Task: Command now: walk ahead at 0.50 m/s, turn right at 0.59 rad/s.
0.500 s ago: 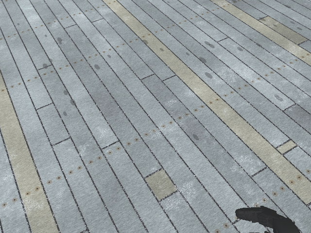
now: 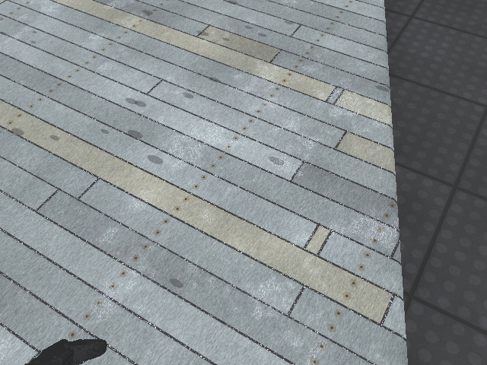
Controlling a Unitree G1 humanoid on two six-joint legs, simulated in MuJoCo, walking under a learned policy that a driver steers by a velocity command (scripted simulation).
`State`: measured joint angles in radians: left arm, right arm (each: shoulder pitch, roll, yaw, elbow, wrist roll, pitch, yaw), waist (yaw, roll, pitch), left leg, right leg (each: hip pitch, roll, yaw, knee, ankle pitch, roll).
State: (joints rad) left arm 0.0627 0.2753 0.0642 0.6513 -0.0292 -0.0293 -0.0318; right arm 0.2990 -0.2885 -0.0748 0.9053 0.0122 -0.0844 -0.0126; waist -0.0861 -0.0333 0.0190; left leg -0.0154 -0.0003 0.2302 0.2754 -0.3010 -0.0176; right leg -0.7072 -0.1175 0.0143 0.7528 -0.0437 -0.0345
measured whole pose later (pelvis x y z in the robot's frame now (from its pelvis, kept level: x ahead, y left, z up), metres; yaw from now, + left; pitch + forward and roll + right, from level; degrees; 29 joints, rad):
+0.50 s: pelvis +0.27 -0.04 +0.01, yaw -1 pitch +2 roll -2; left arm 0.31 0.25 0.06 0.78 0.01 -0.10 0.00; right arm 0.12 -0.26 -0.05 0.80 0.02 -0.05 0.02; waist 0.04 0.05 -0.01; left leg -0.73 0.10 -0.05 0.75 0.08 0.01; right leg -0.01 0.05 -0.11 0.22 -0.26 -0.04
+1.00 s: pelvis +0.56 +0.03 +0.01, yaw +16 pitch +3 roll +0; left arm 0.06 0.27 0.05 0.65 0.01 -0.10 0.00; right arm 0.31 -0.27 -0.07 0.73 0.02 -0.04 -0.01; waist -0.06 -0.03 0.01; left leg -0.18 -0.12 -0.13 0.39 -0.25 0.09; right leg -0.67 -0.07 0.10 0.67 -0.03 0.07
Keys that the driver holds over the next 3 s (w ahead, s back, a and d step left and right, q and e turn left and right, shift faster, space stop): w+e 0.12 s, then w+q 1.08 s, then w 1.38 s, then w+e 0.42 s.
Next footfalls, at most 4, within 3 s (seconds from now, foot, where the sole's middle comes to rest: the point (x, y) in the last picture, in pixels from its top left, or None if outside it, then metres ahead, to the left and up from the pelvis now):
0.10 right None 0.22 -0.13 -0.77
0.66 left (206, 340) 0.53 0.10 -0.77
1.12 right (246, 239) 0.84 -0.03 -0.77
1.60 left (133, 224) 0.93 0.32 -0.77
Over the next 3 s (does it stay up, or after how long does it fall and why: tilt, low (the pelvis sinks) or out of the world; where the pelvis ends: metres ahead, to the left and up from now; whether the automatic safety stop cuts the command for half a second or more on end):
stays up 1.47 0.54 0.01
